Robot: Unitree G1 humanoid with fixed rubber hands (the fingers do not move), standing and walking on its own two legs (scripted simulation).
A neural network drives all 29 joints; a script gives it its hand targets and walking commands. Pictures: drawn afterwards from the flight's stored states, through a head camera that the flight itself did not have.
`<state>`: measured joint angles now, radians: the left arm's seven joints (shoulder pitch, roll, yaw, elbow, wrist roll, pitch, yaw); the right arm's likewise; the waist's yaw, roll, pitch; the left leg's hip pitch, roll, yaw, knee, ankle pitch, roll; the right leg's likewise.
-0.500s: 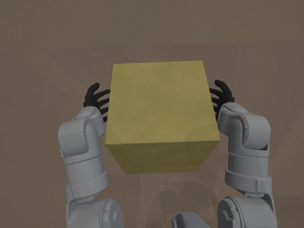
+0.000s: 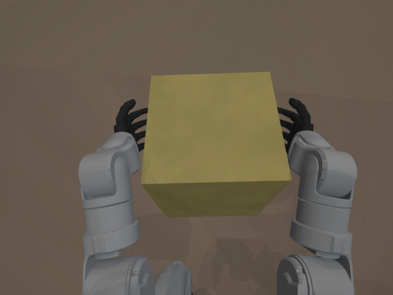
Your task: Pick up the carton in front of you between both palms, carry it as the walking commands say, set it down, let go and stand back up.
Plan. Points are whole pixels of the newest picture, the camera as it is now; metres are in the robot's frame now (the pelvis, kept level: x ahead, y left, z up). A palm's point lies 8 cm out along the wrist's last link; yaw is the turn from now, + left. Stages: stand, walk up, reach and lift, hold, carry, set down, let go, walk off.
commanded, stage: carry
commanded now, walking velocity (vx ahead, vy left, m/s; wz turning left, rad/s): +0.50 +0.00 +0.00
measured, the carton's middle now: (211, 154) +0.37 +0.03 +0.07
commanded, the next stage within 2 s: none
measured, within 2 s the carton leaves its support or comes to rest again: neither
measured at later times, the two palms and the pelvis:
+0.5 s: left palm (168, 27) +0.67 +0.15 +0.19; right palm (293, 28) +0.67 -0.15 +0.19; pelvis +0.32 +0.01 +0.02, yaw +0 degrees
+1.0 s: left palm out of the picture +0.99 +0.15 +0.21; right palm out of the picture +0.95 -0.15 +0.21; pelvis +0.63 +0.03 +0.07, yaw -1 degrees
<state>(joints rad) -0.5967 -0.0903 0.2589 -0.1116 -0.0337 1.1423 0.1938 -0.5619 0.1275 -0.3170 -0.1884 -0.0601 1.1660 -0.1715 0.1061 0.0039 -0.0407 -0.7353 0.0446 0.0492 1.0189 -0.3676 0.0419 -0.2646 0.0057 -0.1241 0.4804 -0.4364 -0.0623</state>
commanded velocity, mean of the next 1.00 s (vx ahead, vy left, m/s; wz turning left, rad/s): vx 0.50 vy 0.00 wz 0.00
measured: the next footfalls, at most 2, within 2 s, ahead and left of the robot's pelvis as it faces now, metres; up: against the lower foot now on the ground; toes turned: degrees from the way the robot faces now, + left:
left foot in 0.10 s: +0.24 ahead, +0.12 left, +0.03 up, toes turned +5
right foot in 0.48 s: +0.48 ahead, -0.09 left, +0.06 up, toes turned -7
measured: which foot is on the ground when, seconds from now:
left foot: up 0.00-0.08, down 0.10-0.52, up 0.54-0.86, down 0.88-1.00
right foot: down 0.00-0.10, up 0.12-0.46, down 0.48-0.88, up 0.90-1.00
